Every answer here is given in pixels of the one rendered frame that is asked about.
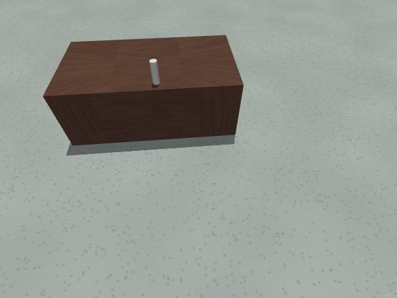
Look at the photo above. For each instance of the can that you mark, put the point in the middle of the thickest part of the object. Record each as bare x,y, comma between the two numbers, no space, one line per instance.
154,71

